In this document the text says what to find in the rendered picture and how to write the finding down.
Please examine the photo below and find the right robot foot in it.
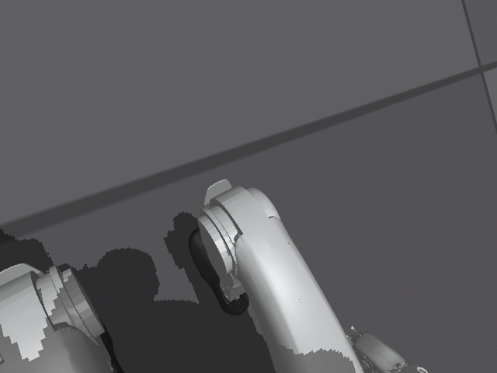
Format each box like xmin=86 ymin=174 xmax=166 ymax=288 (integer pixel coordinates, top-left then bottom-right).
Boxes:
xmin=189 ymin=228 xmax=249 ymax=315

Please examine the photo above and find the left robot foot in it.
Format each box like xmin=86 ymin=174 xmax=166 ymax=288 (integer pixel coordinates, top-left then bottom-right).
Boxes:
xmin=99 ymin=318 xmax=124 ymax=373

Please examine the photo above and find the right robot hand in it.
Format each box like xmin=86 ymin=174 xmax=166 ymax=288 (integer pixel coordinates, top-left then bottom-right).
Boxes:
xmin=339 ymin=321 xmax=409 ymax=373

